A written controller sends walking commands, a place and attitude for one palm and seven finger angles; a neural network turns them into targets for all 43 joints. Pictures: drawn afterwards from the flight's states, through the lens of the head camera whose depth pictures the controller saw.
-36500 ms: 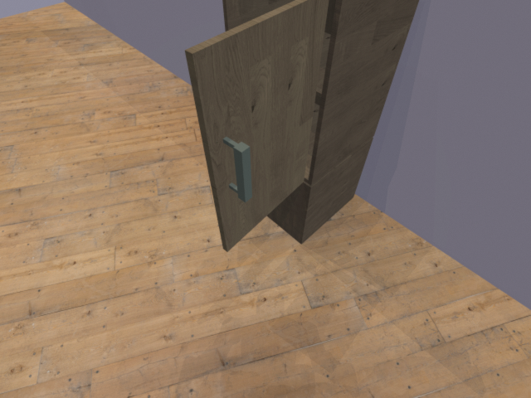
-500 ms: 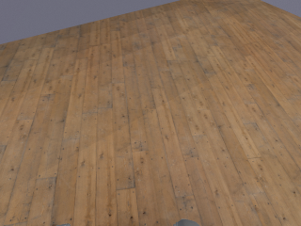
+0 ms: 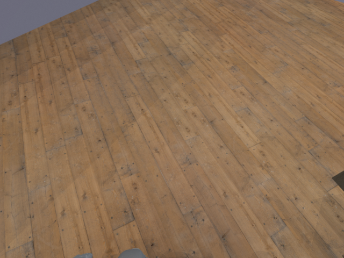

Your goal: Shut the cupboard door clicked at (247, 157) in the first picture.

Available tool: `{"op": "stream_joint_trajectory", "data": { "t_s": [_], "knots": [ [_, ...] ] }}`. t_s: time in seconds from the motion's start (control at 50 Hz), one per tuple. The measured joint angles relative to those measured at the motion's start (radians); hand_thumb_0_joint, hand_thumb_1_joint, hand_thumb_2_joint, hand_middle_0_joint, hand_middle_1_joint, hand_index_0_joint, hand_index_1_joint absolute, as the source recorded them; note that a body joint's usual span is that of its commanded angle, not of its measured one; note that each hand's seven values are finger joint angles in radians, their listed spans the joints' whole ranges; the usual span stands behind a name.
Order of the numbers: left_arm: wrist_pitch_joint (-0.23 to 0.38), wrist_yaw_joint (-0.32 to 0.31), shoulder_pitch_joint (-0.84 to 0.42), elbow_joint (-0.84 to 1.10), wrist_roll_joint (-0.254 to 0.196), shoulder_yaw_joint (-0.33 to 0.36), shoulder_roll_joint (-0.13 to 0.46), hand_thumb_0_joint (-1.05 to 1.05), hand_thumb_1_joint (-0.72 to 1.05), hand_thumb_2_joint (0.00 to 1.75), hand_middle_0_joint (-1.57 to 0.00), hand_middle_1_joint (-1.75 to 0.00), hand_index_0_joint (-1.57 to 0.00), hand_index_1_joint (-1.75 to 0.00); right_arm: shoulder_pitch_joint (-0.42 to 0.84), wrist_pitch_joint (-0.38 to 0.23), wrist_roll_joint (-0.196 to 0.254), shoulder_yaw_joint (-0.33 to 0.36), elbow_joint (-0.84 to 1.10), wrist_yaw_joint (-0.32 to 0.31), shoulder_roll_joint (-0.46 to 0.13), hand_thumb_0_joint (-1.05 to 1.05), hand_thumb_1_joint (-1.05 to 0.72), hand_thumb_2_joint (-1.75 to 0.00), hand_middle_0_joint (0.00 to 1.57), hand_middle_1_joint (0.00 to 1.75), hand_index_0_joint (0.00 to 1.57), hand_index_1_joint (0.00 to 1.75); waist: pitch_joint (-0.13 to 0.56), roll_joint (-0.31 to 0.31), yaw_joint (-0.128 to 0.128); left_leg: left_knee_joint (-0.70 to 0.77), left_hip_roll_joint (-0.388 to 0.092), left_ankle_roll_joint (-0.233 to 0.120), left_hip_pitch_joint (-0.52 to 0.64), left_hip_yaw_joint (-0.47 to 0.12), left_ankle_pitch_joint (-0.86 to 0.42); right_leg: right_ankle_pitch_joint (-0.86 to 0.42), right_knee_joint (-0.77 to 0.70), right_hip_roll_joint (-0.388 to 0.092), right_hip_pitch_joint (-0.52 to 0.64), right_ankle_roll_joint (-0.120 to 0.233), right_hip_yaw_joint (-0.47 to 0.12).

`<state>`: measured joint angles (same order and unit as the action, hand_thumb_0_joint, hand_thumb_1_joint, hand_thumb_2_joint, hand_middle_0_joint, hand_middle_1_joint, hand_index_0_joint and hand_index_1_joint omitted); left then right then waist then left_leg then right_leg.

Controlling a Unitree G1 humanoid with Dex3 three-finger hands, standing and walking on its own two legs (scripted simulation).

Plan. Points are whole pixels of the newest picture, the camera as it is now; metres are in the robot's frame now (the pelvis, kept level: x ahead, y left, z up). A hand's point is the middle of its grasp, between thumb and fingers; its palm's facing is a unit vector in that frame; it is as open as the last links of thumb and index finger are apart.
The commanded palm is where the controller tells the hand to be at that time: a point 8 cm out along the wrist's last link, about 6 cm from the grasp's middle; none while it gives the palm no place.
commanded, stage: turn to face it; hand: left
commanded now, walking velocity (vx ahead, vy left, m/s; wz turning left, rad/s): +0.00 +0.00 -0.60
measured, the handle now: out of the picture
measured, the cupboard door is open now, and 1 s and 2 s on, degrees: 58 58 58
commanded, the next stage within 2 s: take the last steps up to it in 1.72 s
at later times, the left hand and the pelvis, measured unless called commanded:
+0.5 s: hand (113, 236) +0.18 +0.17 -0.15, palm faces -0.28 -0.92 -0.27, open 7.4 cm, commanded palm none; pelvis +0.01 -0.01 -0.01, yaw -17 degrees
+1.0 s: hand (128, 213) +0.24 +0.14 -0.16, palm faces -0.52 -0.83 -0.19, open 7.4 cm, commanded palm none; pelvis +0.05 +0.01 +0.01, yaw -35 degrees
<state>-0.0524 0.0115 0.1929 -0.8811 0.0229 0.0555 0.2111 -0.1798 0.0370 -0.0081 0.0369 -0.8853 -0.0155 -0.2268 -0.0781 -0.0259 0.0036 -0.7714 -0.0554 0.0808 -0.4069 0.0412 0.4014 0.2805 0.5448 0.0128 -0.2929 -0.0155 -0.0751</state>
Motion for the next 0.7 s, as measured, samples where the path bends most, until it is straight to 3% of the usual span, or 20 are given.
{"op": "stream_joint_trajectory", "data": {
  "t_s": [0.04, 0.1, 0.16, 0.2, 0.34, 0.38, 0.44, 0.5, 0.56, 0.62, 0.7],
  "knots": [
    [-0.01, 0.002, 0.011, -0.003, -0.005, 0.006, 0.005, 0.01, 0.9, 0.9, -0.2, -0.3, -0.2, -0.3, 0.001, -0.018, 0.0, -0.007, 0.016, -0.001, 0.003, 0.01, -0.9, -0.9, 0.2, 0.3, 0.2, 0.3, 0.012, -0.005, 0.004, 0.168, 0.004, -0.025, 0.062, 0.002, -0.109, 0.022, 0.045, 0.012, -0.027, -0.016, -0.022],
    [-0.028, 0.007, 0.004, -0.015, -0.006, 0.021, 0.028, 0.01, 0.9, 0.9, -0.2, -0.3, -0.2, -0.3, 0.006, -0.034, -0.015, -0.023, 0.024, -0.004, 0.024, 0.01, -0.9, -0.9, 0.2, 0.3, 0.2, 0.3, 0.004, -0.029, 0.01, 0.147, -0.006, -0.088, 0.068, 0.041, -0.105, 0.204, 0.295, 0.019, -0.114, -0.016, -0.006],
    [-0.034, 0.02, -0.003, -0.019, -0.004, 0.034, 0.047, 0.01, 0.9, 0.9, -0.2, -0.3, -0.2, -0.3, -0.006, -0.034, -0.022, -0.034, 0.03, -0.006, 0.037, 0.01, -0.9, -0.9, 0.2, 0.3, 0.2, 0.3, -0.003, -0.024, 0.013, 0.198, -0.03, -0.095, 0.109, 0.069, -0.105, 0.209, 0.52, 0.008, -0.182, -0.03, 0.058],
    [-0.035, 0.025, -0.007, -0.013, -0.005, 0.04, 0.054, 0.01, 0.91, 0.9, -0.2, -0.3, -0.2, -0.3, -0.012, -0.033, -0.023, -0.035, 0.027, -0.008, 0.039, 0.01, -0.9, -0.9, 0.2, 0.3, 0.2, 0.3, -0.008, -0.014, 0.016, 0.239, -0.045, -0.092, 0.136, 0.089, -0.122, 0.189, 0.552, -0.007, -0.191, -0.041, 0.089],
    [-0.036, 0.029, -0.033, 0.002, -0.004, 0.039, 0.055, 0.01, 0.91, 0.9, -0.2, -0.3, -0.2, -0.3, -0.035, -0.029, -0.023, -0.017, 0.001, -0.003, 0.019, 0.01, -0.9, -0.9, 0.2, 0.3, 0.2, 0.3, -0.018, 0.025, 0.0, 0.258, -0.092, -0.077, 0.174, 0.166, -0.115, 0.166, 0.349, -0.04, -0.115, -0.039, 0.137],
    [-0.031, 0.029, -0.044, 0.006, -0.004, 0.034, 0.05, 0.01, 0.91, 0.9, -0.2, -0.3, -0.2, -0.3, -0.043, -0.024, -0.023, -0.009, -0.008, 0.0, 0.007, 0.01, -0.9, -0.9, 0.2, 0.3, 0.2, 0.3, -0.019, 0.039, -0.008, 0.23, -0.106, -0.067, 0.171, 0.186, -0.095, 0.149, 0.254, -0.037, -0.071, -0.029, 0.148],
    [-0.01, 0.03, -0.044, 0.026, -0.002, 0.022, 0.055, 0.01, 0.91, 0.9, -0.2, -0.3, -0.2, -0.3, -0.068, -0.014, -0.014, 0.003, -0.016, 0.007, -0.013, 0.01, -0.9, -0.9, 0.2, 0.3, 0.2, 0.3, -0.004, 0.038, -0.013, 0.13, -0.119, -0.044, 0.138, 0.213, -0.041, 0.018, 0.03, -0.039, 0.031, 0.007, 0.151],
    [0.016, 0.012, -0.053, 0.023, -0.004, 0.009, 0.028, 0.01, 0.91, 0.9, -0.2, -0.3, -0.2, -0.3, -0.044, 0.02, -0.009, 0.016, -0.035, -0.001, -0.05, 0.01, -0.9, -0.9, 0.2, 0.3, 0.2, 0.3, -0.017, 0.082, -0.014, -0.141, -0.09, -0.022, 0.025, 0.08, 0.126, 0.077, 0.071, -0.011, 0.005, 0.033, 0.134],
    [0.017, -0.004, -0.037, 0.022, -0.007, 0.002, 0.015, 0.01, 0.91, 0.9, -0.2, -0.3, -0.2, -0.3, -0.016, 0.026, -0.006, 0.016, -0.038, -0.006, -0.055, 0.01, -0.9, -0.9, 0.2, 0.3, 0.2, 0.3, -0.023, 0.073, -0.013, -0.307, -0.045, -0.004, -0.058, 0.021, 0.089, 0.042, 0.028, -0.001, 0.019, 0.033, 0.097],
    [0.012, -0.006, -0.021, 0.014, -0.006, -0.003, 0.013, 0.01, 0.9, 0.9, -0.2, -0.3, -0.2, -0.3, -0.001, 0.019, -0.005, 0.012, -0.02, -0.001, -0.045, 0.01, -0.91, -0.9, 0.2, 0.3, 0.2, 0.3, -0.018, 0.049, -0.014, -0.283, -0.028, 0.007, -0.085, 0.01, 0.038, 0.016, -0.018, 0.003, 0.035, 0.033, 0.064],
    [0.006, -0.002, -0.007, 0.006, -0.001, -0.004, 0.016, 0.01, 0.9, 0.9, -0.2, -0.3, -0.2, -0.3, 0.016, 0.01, -0.002, 0.004, 0.003, 0.003, -0.027, 0.01, -0.91, -0.9, 0.2, 0.3, 0.2, 0.3, -0.011, 0.018, -0.004, -0.123, -0.009, 0.007, -0.054, 0.003, 0.019, 0.01, -0.032, 0.01, 0.037, 0.024, 0.02]
  ]
}}
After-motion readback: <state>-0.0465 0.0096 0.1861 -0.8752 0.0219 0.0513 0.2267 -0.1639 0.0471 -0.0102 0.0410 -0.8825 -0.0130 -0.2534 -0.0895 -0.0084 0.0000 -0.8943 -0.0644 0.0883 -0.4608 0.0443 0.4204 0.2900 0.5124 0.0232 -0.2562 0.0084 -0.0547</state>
